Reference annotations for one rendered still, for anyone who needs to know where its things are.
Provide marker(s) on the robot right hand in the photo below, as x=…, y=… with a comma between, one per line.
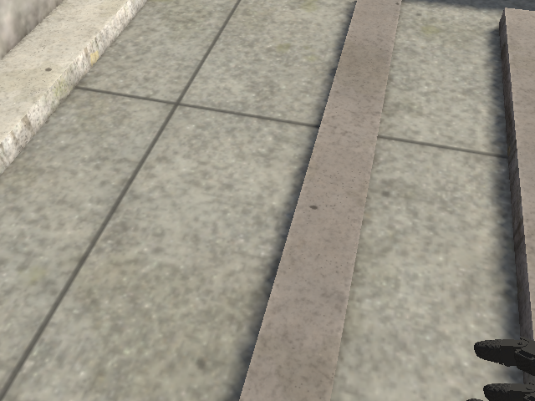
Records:
x=520, y=353

